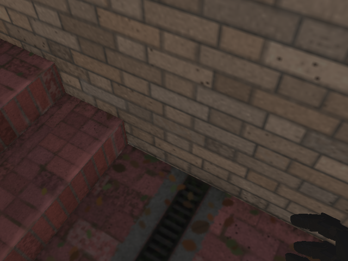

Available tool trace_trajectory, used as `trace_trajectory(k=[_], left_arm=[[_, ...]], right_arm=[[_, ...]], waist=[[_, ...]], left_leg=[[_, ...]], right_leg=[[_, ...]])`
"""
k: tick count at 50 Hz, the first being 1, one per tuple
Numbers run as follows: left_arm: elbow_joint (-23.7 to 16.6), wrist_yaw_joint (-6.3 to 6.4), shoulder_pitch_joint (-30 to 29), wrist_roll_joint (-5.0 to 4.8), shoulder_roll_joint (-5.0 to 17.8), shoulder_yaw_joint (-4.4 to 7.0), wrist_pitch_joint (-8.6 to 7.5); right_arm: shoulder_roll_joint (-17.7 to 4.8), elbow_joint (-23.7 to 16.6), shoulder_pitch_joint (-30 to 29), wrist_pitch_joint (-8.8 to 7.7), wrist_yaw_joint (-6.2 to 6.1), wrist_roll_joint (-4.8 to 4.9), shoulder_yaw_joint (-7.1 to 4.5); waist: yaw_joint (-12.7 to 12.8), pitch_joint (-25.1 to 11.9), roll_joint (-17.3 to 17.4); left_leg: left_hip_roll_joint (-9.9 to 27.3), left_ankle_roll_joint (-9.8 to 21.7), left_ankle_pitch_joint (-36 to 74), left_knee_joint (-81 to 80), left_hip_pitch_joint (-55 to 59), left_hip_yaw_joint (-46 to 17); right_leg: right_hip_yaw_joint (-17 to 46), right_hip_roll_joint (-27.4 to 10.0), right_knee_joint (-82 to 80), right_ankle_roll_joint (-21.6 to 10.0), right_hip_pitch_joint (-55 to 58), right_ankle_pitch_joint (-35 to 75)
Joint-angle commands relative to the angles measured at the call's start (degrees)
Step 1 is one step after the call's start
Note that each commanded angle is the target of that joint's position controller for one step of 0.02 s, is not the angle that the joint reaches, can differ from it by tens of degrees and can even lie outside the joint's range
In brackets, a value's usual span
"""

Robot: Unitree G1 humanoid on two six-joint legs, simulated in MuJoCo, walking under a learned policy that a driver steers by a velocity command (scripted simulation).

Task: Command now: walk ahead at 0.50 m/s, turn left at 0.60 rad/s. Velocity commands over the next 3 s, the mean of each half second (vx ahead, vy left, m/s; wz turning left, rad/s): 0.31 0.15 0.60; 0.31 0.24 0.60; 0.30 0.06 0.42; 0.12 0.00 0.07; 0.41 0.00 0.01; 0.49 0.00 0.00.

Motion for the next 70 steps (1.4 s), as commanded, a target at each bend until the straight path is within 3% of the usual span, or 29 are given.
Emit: trace_trajectory(k=[1, 3, 5, 8, 15, 17, 18, 19, 20, 23, 29, 31, 33, 34, 35, 38, 45, 49, 50, 51, 52, 55, 58, 63, 65, 66, 67, 68, 70], left_arm=[[-4.51, 1.23, -3.91, 0.13, 13.26, 2.6, -0.5], [-9.45, -0.39, 1.56, 2.61, 4.68, -1.05, -3.41], [-11.86, 0.04, -10.01, -0.2, 8.3, -0.48, -5.79], [-11.4, 1.31, -8.39, 3.23, 8.57, -0.24, -4.04], [-6.36, 6.04, 5.68, -0.35, 8.55, 0.71, -1.6], [-2.72, 6.22, 12.71, 3.14, 8.11, 1.02, -2.13], [-2.51, 6.64, 14.76, 5.14, 9.31, 0.63, -2.63], [-5.27, 7.16, 9.38, 4.54, 14.62, 1.39, -2.56], [-6.8, 7.53, -2.09, 1.85, 19.56, 2.84, -2.26], [-7.05, 8.89, -7.94, 1.08, 13.41, 1.55, 0.13], [-8.78, 6.14, -9.72, -0.51, 17.44, 4.72, 1.65], [-7.68, 3.59, -10.57, 2.04, 14.8, 4.92, 2.46], [-7.21, 3.32, -9.95, 2.56, 10.15, 3.84, 3.68], [-11.7, 3.54, -14.93, 2.77, 4.3, 1.65, 5.08], [-13.37, 4.16, -13.53, 3.17, 5.24, 1.33, 5.58], [-7.38, 2.22, -9.72, 1.65, 12.59, 3.84, 4.17], [-7.55, 2.42, -17.33, 0.06, 7.33, 1.62, 3.19], [-6.64, 4.23, -9.5, 0.17, 8.26, 1.45, 1.44], [-5.14, 4.87, -1.56, 1.0, 9.51, 1.9, 0.52], [-4.44, 6.04, 4.49, 2.3, 15.6, 3.49, 0.29], [-4.71, 6.33, -1.45, 2.05, 18.7, 4.43, 1.2], [-6.85, 3.69, -8.62, 1.36, 7.13, 2.11, 1.19], [-5.16, 1.59, -9.64, 2.57, 1.71, 0.23, -0.22], [-6.54, -0.46, -12.42, 1.03, 5.98, 0.59, -1.38], [-9.22, -1.17, -18.05, -1.44, 3.99, -0.67, -0.87], [-10.17, -1.11, -18.73, 0.97, -1.31, -2.31, 0.02], [-7.07, -0.43, -5.93, 1.84, -4.94, -3.09, 1.75], [-5.96, -0.21, -4.06, 0.65, -2.35, -2.45, 3.52], [-6.4, -0.12, -8.94, 2.12, 0.82, -1.68, 5.28]], right_arm=[[-11.47, 0.69, 17.19, -0.46, -0.22, -0.72, -5.37], [-18.58, 0.37, 21.49, 0.12, -2.59, -1.07, -7.1], [-12.37, 1.89, 17.01, -1.68, -3.51, -1.71, -5.35], [-9.5, 4.06, 8.86, -1.12, -3.97, 0.41, -4.24], [-8.5, 2.2, 3.6, 2.24, -0.53, -0.83, -3.02], [-2.76, 0.39, -0.74, 2.64, 0.18, -0.84, -0.97], [2.05, -0.44, 1.71, 2.65, -0.04, -2.73, 0.23], [-2.06, 2.36, 15.27, 3.63, 0.1, -3.67, -0.98], [-9.15, 2.39, 18.46, 4.86, -0.2, 0.24, -2.59], [-11.97, -2.83, 7.05, 8.53, -1.9, -2.38, -2.12], [-5.8, -1.31, 11.11, 8.1, -1.53, -1.49, -0.91], [-6.01, 2.81, 13.75, 8.45, 1.77, -3.39, -0.97], [-9.03, 7.33, 22.17, 7.43, 2.33, -4.74, -2.28], [-18.82, 8.08, 27.64, 7.02, 2.05, -3.92, -4.18], [-20.22, 7.06, 22.08, 6.49, 1.64, -2.61, -4.54], [-12.73, 6.8, 12.56, 5.47, -0.45, -3.52, -3.22], [-10.65, 11.74, 18.19, 2.95, -0.95, -3.19, -2.91], [-10.87, 12.32, 14.84, 1.81, -1.37, -2.76, -3.19], [-10.61, 11.3, 11.22, 1.19, -1.31, -1.68, -2.91], [-5.56, 9.1, 10.87, 0.12, -1.37, -0.83, -1.41], [-8.97, 10.71, 16.13, 0.96, -1.83, -2.29, -1.77], [-10.99, 15.68, 17.49, 2.8, -0.96, -4.21, -2.61], [-3.92, 13.0, 12.79, 1.81, -0.19, -2.71, 0.1], [-2.84, 14.59, 18.71, 1.09, -2.44, -4.09, 0.48], [-8.36, 15.96, 27.02, 0.56, -4.16, -6.11, -1.06], [-10.97, 16.76, 27.5, 0.09, -5.37, -4.23, -1.06], [-12.07, 15.7, 26.23, -0.3, -5.89, -3.63, -0.85], [-11.67, 14.68, 24.11, -0.02, -5.52, -2.31, -1.64], [-5.84, 12.25, 10.7, 0.42, -5.32, -1.73, 0.32]], waist=[[-15.16, -11.3, -6.27], [-11.57, -30.1, 12.55], [-12.12, -15.64, 3.56], [-2.52, -4.95, 0.65], [-1.26, -8.67, 3.42], [2.7, -11.23, 0.46], [1.69, -14.93, -7.25], [-4.49, -16.12, -10.18], [-8.82, -12.75, -15.6], [-7.62, -6.61, -9.6], [-8.16, -5.27, -13.88], [-7.0, -4.77, -15.03], [-11.85, -4.91, 1.69], [-15.31, -1.22, 25.05], [-11.2, 2.64, 27.86], [-5.34, 1.78, 7.94], [-8.05, -0.17, 4.12], [-1.69, -3.5, -0.39], [3.59, -6.57, -4.04], [4.43, -12.3, -15.4], [-2.0, -9.56, -17.03], [-5.24, -2.03, -5.52], [-4.83, -0.71, -14.41], [-9.9, -7.59, -9.4], [-17.17, -11.99, 4.37], [-13.3, -7.06, 12.85], [-6.04, -10.96, 5.51], [-7.42, -17.02, 3.26], [-3.45, -5.35, 3.17]], left_leg=[[-6.75, 5.04, -0.02, -1.69, 31.51, 1.69], [17.64, 20.05, -7.04, -11.52, 65.58, -48.48], [14.35, 14.25, -2.73, -18.17, 51.76, -37.86], [7.51, 12.58, 30.8, -19.49, 25.15, -20.27], [-4.9, 5.71, 9.53, -6.36, 3.36, -10.96], [-10.06, 1.22, -10.98, 9.56, -2.64, -13.13], [-12.6, -0.85, -30.16, 24.78, -4.7, -16.62], [-12.29, -5.23, -39.06, 40.45, -4.6, -19.73], [-6.33, -7.79, -31.52, 50.13, -11.23, -16.69], [0.81, -7.35, -16.67, 41.95, -5.14, -13.9], [-2.43, -7.96, -12.95, 9.88, 19.7, -1.47], [-3.41, -4.19, -16.59, -1.39, 22.27, 2.39], [-5.09, -0.91, -19.82, -7.92, 31.21, -3.22], [8.93, 5.02, -45.57, -27.76, 27.2, -32.98], [11.21, 8.6, -49.33, -35.07, 22.11, -41.73], [4.58, 6.59, -24.84, -24.56, 23.39, -25.92], [5.09, 11.39, -7.22, -22.04, 27.53, -27.95], [1.24, 7.24, 8.27, -12.81, 19.9, -27.99], [-3.41, 3.78, 12.35, -3.21, 11.86, -24.23], [-9.99, -0.24, -4.22, 11.73, 3.42, -15.7], [-11.63, -1.67, -25.11, 18.71, -1.99, -12.49], [-3.89, -2.8, -17.65, 29.65, -3.4, -10.46], [-2.84, -3.2, -13.88, 20.52, 0.97, -4.45], [-6.54, -0.73, -4.21, 2.57, 25.78, 2.99], [1.42, 2.17, 11.99, -13.08, 41.86, -9.52], [12.68, -0.68, 46.0, -13.47, 40.6, -20.92], [19.04, 3.24, 83.29, -4.79, 40.14, -21.64], [21.63, 12.53, 68.87, -7.27, 37.17, -22.59], [13.56, 10.53, 40.29, -12.88, 24.45, -17.36]], right_leg=[[1.3, -10.96, 26.57, -5.24, -14.4, 66.49], [13.13, 3.88, 63.55, -0.84, -51.88, -8.82], [19.95, -1.18, 62.38, -3.32, -59.06, 3.5], [18.16, -4.61, 53.15, -0.15, -43.71, 4.58], [10.74, 5.2, 12.97, 2.6, -7.58, 30.14], [19.44, -3.37, 8.59, -2.11, 2.96, 39.01], [34.54, -17.89, 10.02, -7.04, 4.78, 44.01], [50.5, -31.32, 8.03, -18.73, -1.96, 49.34], [59.35, -38.36, 0.85, -23.6, -8.92, 29.19], [39.78, -22.1, -1.69, -9.33, -22.31, -1.76], [14.35, -14.49, -2.98, -5.36, -30.22, 14.78], [12.38, -14.07, 1.76, -6.21, -28.65, 6.99], [6.59, -7.12, 25.47, -5.14, -38.77, -5.95], [5.17, 2.42, 40.89, -3.13, -54.52, -16.92], [14.15, -0.78, 45.85, -4.35, -54.49, -11.95], [14.18, -3.75, 41.43, -3.67, -45.47, 4.52], [13.92, -0.43, 25.39, -2.65, -37.78, 6.32], [15.0, 0.39, 12.66, -4.59, -18.5, 10.29], [17.8, -3.3, 4.35, -6.23, -4.72, 13.7], [36.16, -19.72, -3.56, -10.46, 6.72, 2.57], [51.22, -27.47, -7.59, -15.5, -0.23, 3.29], [32.77, -19.61, -4.5, -13.95, -7.07, 8.78], [13.6, -8.68, -7.03, -11.33, -12.38, 15.86], [5.0, -10.06, 13.39, -11.86, -20.66, 64.86], [3.87, -5.18, 37.88, -5.35, -35.32, 29.74], [6.14, -1.44, 49.35, -3.01, -42.1, -5.82], [13.13, -2.51, 55.91, -2.17, -40.14, -4.95], [13.6, -1.6, 59.91, -0.82, -35.46, -3.27], [12.68, -2.95, 57.79, 1.87, -35.65, -0.65]])
Next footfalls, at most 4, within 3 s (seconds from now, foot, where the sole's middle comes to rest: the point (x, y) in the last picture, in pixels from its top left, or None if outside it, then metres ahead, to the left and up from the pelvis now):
0.02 left None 0.19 0.10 -0.76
0.36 right None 0.39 -0.06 -0.76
0.66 left None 0.23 0.28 -0.76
1.00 right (127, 259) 0.42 0.24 -0.76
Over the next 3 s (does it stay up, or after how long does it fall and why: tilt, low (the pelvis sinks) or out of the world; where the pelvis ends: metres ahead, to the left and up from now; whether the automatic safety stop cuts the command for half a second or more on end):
stays up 0.52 0.76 0.19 its command is cut before an obstacle after 0.2 s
